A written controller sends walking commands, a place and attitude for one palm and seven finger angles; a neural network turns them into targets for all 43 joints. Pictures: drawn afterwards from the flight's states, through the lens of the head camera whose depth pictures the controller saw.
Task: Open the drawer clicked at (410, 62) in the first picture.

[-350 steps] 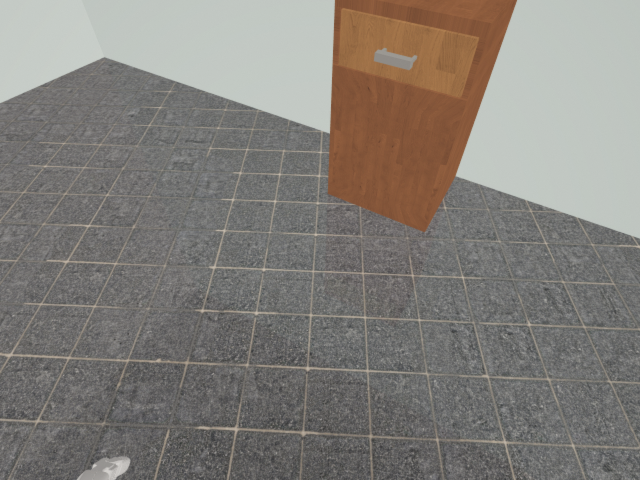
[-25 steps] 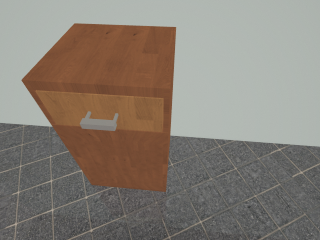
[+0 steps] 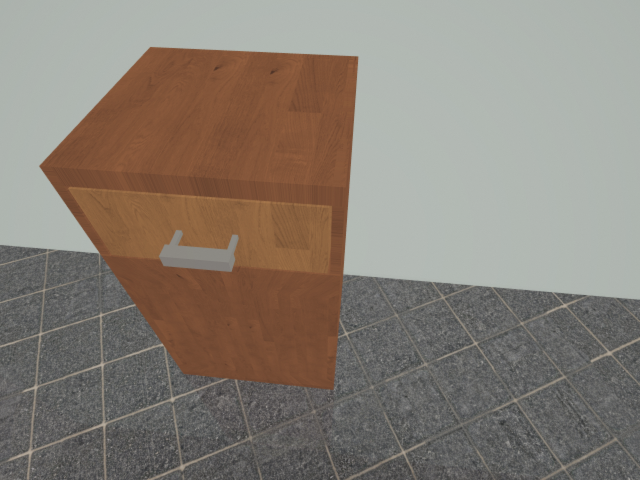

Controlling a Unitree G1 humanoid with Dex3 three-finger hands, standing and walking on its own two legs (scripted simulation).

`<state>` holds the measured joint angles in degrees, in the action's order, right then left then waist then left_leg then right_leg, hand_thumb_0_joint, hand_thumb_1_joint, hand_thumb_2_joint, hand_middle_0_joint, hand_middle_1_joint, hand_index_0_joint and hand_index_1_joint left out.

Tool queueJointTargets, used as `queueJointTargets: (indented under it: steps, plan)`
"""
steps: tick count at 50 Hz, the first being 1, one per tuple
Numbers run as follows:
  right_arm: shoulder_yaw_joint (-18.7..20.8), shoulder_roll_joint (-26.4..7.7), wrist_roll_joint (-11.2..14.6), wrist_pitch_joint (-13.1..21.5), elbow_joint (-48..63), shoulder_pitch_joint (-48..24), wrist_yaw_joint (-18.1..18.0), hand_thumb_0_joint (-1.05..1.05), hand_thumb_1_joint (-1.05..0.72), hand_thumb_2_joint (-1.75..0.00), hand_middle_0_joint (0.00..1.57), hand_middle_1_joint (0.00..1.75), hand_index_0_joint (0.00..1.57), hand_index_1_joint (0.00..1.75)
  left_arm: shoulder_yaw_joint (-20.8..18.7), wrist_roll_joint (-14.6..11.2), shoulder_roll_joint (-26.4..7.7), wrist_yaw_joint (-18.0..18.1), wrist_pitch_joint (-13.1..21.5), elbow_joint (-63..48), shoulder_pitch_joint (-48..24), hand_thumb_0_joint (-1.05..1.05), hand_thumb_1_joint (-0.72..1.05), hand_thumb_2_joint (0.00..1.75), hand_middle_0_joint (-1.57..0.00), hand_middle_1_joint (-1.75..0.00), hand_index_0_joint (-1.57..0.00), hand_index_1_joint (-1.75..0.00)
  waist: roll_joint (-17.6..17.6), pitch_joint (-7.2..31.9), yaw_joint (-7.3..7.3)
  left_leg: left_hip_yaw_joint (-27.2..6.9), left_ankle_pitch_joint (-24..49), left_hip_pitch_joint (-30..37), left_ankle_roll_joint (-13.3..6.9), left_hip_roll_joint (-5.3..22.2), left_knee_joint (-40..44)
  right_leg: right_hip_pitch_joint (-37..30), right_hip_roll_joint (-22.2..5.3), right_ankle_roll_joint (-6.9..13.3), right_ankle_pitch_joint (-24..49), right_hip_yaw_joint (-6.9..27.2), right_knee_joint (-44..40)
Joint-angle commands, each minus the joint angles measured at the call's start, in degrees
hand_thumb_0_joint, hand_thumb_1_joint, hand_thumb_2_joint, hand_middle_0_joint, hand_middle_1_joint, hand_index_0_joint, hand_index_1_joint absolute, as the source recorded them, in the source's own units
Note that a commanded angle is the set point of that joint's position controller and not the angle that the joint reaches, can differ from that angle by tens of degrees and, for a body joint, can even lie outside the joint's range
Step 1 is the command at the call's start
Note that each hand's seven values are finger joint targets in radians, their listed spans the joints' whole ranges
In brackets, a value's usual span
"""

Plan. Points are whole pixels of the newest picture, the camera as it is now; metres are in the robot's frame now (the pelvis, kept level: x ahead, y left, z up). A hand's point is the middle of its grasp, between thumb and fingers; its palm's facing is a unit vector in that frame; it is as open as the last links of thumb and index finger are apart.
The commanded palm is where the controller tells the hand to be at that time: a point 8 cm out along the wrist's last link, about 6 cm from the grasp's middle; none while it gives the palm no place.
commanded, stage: look again from close up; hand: left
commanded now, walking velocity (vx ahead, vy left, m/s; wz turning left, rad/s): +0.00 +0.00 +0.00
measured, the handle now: (202, 247) +0.48 +0.24 -0.05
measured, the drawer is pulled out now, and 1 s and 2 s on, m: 0.00 0.00 0.00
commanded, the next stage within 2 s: raise the hand with hooked fingers in 0.54 s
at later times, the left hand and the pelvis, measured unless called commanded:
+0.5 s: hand out of the picture -0.02 +0.16 -0.17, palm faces +0.05 -0.98 -0.20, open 7.4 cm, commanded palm none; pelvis +0.00 +0.00 +0.00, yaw +1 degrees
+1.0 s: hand (192, 442) +0.17 +0.17 -0.05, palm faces +0.01 -0.22 -0.98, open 8.2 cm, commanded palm +0.13 +0.22 -0.02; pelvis -0.06 +0.00 -0.05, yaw -5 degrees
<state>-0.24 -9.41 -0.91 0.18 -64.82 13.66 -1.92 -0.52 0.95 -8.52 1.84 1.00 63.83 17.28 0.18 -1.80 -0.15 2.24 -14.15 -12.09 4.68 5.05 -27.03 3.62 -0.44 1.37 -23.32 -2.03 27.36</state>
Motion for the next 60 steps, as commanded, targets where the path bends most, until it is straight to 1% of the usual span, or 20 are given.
queueJointTargets:
  steps: [1,31,32,33,34,35,36,37,38,39,40,41,43,44,46,48,51,54,56,60]
  plan:
    - [0.92,-4.94,0.15,0.59,1.66,3.29,-0.22,0.0,-0.9,-0.9,0.2,0.3,0.2,0.3,-1.4,-0.08,-6.18,0.34,0.36,-0.88,5.38,0.0,0.9,0.9,-0.2,-0.3,-0.2,-0.3,0.0,-0.92,-0.44,0.21,19.45,5.83,-4.99,1.39,0.78,6.64,-4.86,-0.04,27.14,2.11,-4.66]
    - [0.86,-3.75,0.21,0.46,0.61,4.46,-0.46,0.0,-0.9,-0.9,0.2,0.3,0.2,0.3,-1.39,-0.11,-4.9,0.55,0.4,-0.08,6.86,0.0,0.9,0.9,-0.2,-0.3,-0.2,-0.3,1.0,-2.47,-0.32,-0.03,17.65,5.69,-4.68,1.13,1.68,6.52,-4.93,0.15,27.64,1.92,-6.27]
    - [1.77,-5.78,0.72,1.06,6.25,-4.56,0.36,0.0,-0.9,-0.9,0.2,0.3,0.2,0.3,-1.39,0.64,-7.13,2.73,2.66,0.71,11.6,0.0,0.9,0.9,-0.2,-0.3,-0.2,-0.3,7.84,-7.31,-3.33,3.09,9.35,-4.67,-3.23,0.06,-15.45,10.36,-9.94,-5.98,61.7,11.25,-10.54]
    - [0.99,-12.95,3.39,10.49,24.19,-2.44,-3.23,0.0,-0.9,-0.9,0.2,0.3,0.2,0.3,4.8,4.05,-22.52,1.09,14.66,-89.73,-35.53,0.0,0.88,0.89,-0.2,-0.32,-0.2,-0.32,-9.84,19.31,2.78,3.48,15.47,12.38,-8.49,-4.97,-5.14,5.81,-5.49,0.51,55.4,12.01,-0.58]
    - [2.05,-9.58,2.61,16.03,19.89,-1.5,-5.92,0.0,-0.9,-0.9,0.2,0.3,0.2,0.3,-0.12,5.63,-18.65,6.43,9.88,-70.88,-10.18,0.0,0.85,0.88,-0.2,-0.33,-0.2,-0.33,-24.92,20.35,0.17,0.86,27.06,17.77,-8.79,-3.95,2.98,7.52,-1.39,1.27,36.65,3.57,8.92]
    - [2.97,-8.55,5.44,18.51,21.21,-2.0,-6.09,0.0,-0.9,-0.9,0.2,0.3,0.2,0.3,2.87,5.29,-10.53,10.2,0.84,-66.5,3.49,0.0,0.83,0.87,-0.21,-0.34,-0.21,-0.34,-21.5,14.71,0.09,-1.93,31.77,16.49,-7.79,-1.54,3.69,17.71,0.49,-0.08,15.36,-2.44,12.19]
    - [3.15,-7.2,5.62,19.51,20.14,-2.64,-6.01,0.0,-0.9,-0.9,0.2,0.3,0.2,0.3,8.61,8.17,-1.88,10.51,-1.74,-62.05,4.67,0.0,0.81,0.86,-0.21,-0.36,-0.21,-0.36,-11.39,8.63,1.77,-1.63,33.02,11.11,-8.1,-0.93,1.15,21.13,1.05,-1.07,11.35,-4.04,11.93]
    - [4.22,-8.82,4.97,20.07,24.08,-5.54,-5.76,0.0,-0.9,-0.9,0.2,0.3,0.2,0.3,8.91,12.49,-4.49,11.47,-1.19,-69.21,0.18,0.0,0.78,0.85,-0.21,-0.37,-0.21,-0.37,-3.95,4.57,0.4,-0.81,24.26,3.62,-7.69,-2.01,-3.01,22.52,0.15,-0.96,15.34,-3.06,7.57]
    - [4.39,-10.65,2.66,19.9,24.63,-4.41,-5.45,0.0,-0.9,-0.9,0.2,0.3,0.2,0.3,8.1,18.75,-8.26,12.6,-0.73,-70.09,3.03,0.0,0.76,0.84,-0.21,-0.39,-0.21,-0.39,1.91,11.36,1.54,1.51,18.39,1.33,-8.07,-4.12,-7.88,22.26,-0.46,-0.97,22.11,-1.12,6.24]
    - [4.02,-10.76,0.99,18.86,26.33,-4.31,-4.81,0.0,-0.9,-0.9,0.2,0.3,0.2,0.3,9.14,24.38,-8.35,13.78,-0.72,-68.49,5.21,0.0,0.74,0.83,-0.21,-0.4,-0.21,-0.4,7.97,12.77,1.7,0.92,16.82,-3.26,-8.19,-5.32,-11.5,23.09,-0.84,-1.19,27.9,-0.28,7.69]
    - [4.08,-11.1,0.23,17.67,28.87,-4.08,-3.73,0.0,-0.9,-0.9,0.2,0.3,0.2,0.3,10.49,30.58,-7.66,15.18,-0.6,-67.67,5.0,0.0,0.71,0.82,-0.21,-0.42,-0.21,-0.42,8.48,15.95,1.62,0.34,18.49,-6.05,-7.94,-6.57,-14.31,22.95,-1.07,-1.44,35.48,0.3,11.11]
    - [4.77,-10.65,-1.42,15.73,29.63,-4.41,-2.88,0.0,-0.9,-0.9,0.2,0.3,0.2,0.3,8.97,37.4,-8.63,17.13,-0.63,-64.39,7.11,0.0,0.69,0.81,-0.22,-0.43,-0.22,-0.43,13.54,17.93,0.58,-0.47,18.29,-10.84,-7.11,-6.5,-16.41,24.15,-0.98,-1.84,38.25,0.34,14.05]
    - [5.82,-10.14,-3.15,11.43,31.92,-7.56,-0.19,0.0,-0.9,-0.9,0.2,0.3,0.2,0.3,10.04,48.26,-6.25,19.82,-0.28,-57.89,14.86,0.0,0.64,0.79,-0.22,-0.47,-0.22,-0.47,18.29,13.23,-2.43,-1.35,11.89,-20.46,-6.06,-6.56,-17.89,28.53,-0.5,-1.36,33.27,2.46,16.53]
    - [6.17,-9.89,-3.56,9.14,33.0,-8.8,1.15,0.0,-0.9,-0.9,0.2,0.3,0.2,0.3,8.76,52.33,-7.14,20.69,0.43,-57.99,16.55,0.0,0.62,0.78,-0.22,-0.48,-0.22,-0.48,18.55,12.56,-3.94,-1.22,9.24,-23.45,-5.81,-6.76,-18.83,29.59,-0.27,-0.63,29.86,3.64,17.04]
    - [5.91,-9.72,-3.58,5.04,36.25,-11.38,3.43,0.0,-0.9,-0.9,0.2,0.3,0.2,0.3,3.69,58.58,-12.61,22.05,2.19,-63.77,15.85,0.0,0.57,0.76,-0.22,-0.51,-0.22,-0.51,12.88,17.14,-7.17,-0.74,8.77,-25.54,-5.53,-7.64,-20.94,27.91,-0.18,0.65,29.05,6.57,19.72]
    - [5.16,-8.76,-3.19,2.18,39.87,-13.77,4.14,0.0,-0.9,-0.9,0.2,0.3,0.2,0.3,-1.47,62.27,-17.89,24.25,2.98,-69.06,15.34,0.0,0.53,0.74,-0.23,-0.54,-0.23,-0.54,5.64,20.19,-9.15,0.26,6.55,-25.56,-5.17,-8.77,-22.19,27.67,0.28,1.63,23.13,8.47,21.05]
    - [3.94,-7.98,-3.13,-0.88,43.44,-15.48,4.07,0.0,-0.9,-0.9,0.2,0.3,0.2,0.3,-2.99,65.61,-19.9,28.11,0.98,-75.28,6.05,0.0,0.46,0.71,-0.23,-0.58,-0.23,-0.58,-1.71,19.51,-8.0,0.07,5.95,-22.3,-5.05,-9.53,-23.89,32.82,1.42,2.57,12.12,10.43,19.81]
    - [4.18,-7.45,-2.58,-2.78,44.03,-16.81,1.66,0.0,-0.9,-0.9,0.2,0.3,0.2,0.3,-2.86,62.67,-19.74,29.79,-1.94,-77.92,-5.52,0.0,0.39,0.68,-0.24,-0.63,-0.24,-0.63,0.71,20.56,-4.7,0.01,-0.15,-20.94,-6.31,-9.45,-24.86,31.97,0.91,1.37,8.69,11.31,16.1]
    - [3.88,-7.24,-2.85,-2.05,42.89,-16.65,0.07,0.0,-0.9,-0.9,0.2,0.3,0.2,0.3,-1.99,61.22,-19.99,29.71,-2.19,-77.15,-12.71,0.0,0.34,0.66,-0.24,-0.66,-0.24,-0.66,4.07,17.89,-1.88,-1.01,-3.45,-20.48,-6.86,-8.85,-25.27,34.0,0.62,0.49,3.44,11.03,13.2]
    - [3.24,-7.5,-2.76,-0.24,41.02,-16.47,-1.47,0.0,-0.9,-0.9,0.2,0.3,0.2,0.3,0.75,58.86,-20.1,25.4,-1.49,-75.19,-17.26,0.0,0.25,0.62,-0.25,-0.72,-0.25,-0.72,1.08,18.41,-0.97,-1.72,-3.72,-16.41,-7.24,-7.89,-22.19,33.43,0.52,-0.16,3.46,7.63,12.24]
